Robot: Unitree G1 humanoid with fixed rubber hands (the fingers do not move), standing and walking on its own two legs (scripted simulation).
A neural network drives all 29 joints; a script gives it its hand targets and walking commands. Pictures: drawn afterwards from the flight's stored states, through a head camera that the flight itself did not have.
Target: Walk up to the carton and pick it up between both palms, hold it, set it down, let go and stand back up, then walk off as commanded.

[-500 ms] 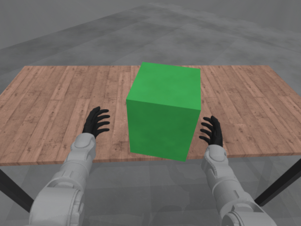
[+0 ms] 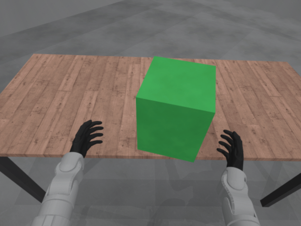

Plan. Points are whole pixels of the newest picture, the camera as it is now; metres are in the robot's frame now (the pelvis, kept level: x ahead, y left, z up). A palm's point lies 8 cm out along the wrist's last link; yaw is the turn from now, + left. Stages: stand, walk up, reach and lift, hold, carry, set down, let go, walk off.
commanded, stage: set down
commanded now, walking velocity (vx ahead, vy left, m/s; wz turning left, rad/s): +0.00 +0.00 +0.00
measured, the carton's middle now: (174, 110) +0.48 -0.05 +0.03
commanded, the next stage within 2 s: none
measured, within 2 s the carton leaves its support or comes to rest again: neither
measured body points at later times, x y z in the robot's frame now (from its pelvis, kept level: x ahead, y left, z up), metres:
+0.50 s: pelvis +0.01 +0.00 +0.00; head +0.01 +0.03 +0.45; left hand +0.26 +0.25 +0.03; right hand +0.23 -0.19 +0.03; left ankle +0.06 +0.08 -0.74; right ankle +0.03 -0.16 -0.74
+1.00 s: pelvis +0.01 +0.00 +0.00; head +0.02 +0.03 +0.45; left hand +0.24 +0.24 +0.01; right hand +0.24 -0.19 +0.02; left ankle +0.06 +0.08 -0.74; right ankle +0.03 -0.16 -0.74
